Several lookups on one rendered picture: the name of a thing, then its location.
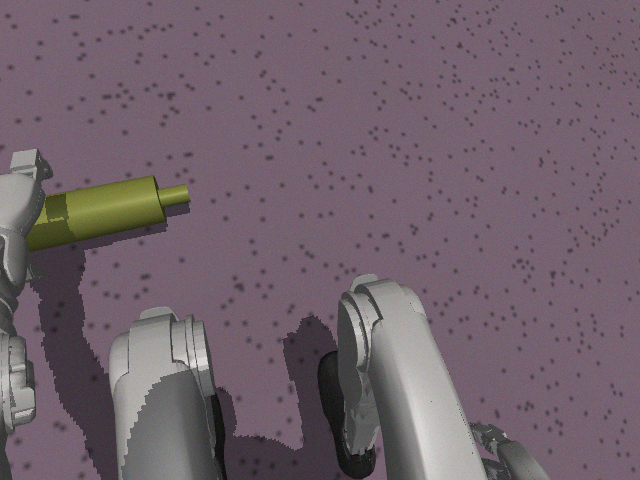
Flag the left robot foot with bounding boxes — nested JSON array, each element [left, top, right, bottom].
[[210, 391, 227, 480]]

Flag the bottle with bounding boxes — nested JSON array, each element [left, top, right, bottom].
[[25, 175, 190, 252]]

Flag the left robot hand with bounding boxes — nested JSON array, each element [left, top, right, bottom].
[[0, 149, 53, 283]]

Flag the right robot foot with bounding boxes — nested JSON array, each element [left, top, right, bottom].
[[318, 351, 376, 479]]

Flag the left robot arm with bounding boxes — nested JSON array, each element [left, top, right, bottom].
[[0, 228, 36, 480]]

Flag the right robot hand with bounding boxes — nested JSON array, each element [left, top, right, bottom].
[[469, 423, 551, 480]]

